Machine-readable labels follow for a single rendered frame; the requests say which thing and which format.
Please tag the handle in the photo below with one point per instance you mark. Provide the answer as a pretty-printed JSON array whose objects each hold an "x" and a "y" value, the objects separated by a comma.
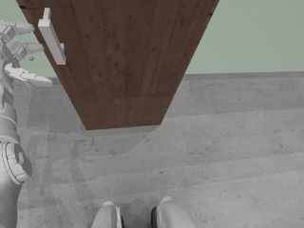
[{"x": 56, "y": 48}]

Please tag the robot thigh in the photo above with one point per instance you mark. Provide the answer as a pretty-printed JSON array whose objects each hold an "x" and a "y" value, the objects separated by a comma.
[
  {"x": 108, "y": 217},
  {"x": 171, "y": 214}
]

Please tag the left robot forearm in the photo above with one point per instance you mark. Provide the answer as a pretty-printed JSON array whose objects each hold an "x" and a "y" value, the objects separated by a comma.
[{"x": 8, "y": 116}]

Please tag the cupboard door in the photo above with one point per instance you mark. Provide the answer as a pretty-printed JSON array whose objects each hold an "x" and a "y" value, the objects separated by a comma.
[{"x": 123, "y": 48}]

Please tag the left robot hand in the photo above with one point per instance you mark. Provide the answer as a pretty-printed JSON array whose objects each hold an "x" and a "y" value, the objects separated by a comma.
[{"x": 17, "y": 52}]

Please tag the robot left thigh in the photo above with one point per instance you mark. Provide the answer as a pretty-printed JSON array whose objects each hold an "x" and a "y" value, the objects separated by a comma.
[{"x": 108, "y": 217}]

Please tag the robot right thigh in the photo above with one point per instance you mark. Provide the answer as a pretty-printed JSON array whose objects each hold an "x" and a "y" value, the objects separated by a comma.
[{"x": 171, "y": 214}]

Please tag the robot left upper arm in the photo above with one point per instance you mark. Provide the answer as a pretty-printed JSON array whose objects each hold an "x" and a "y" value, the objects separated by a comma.
[{"x": 15, "y": 169}]

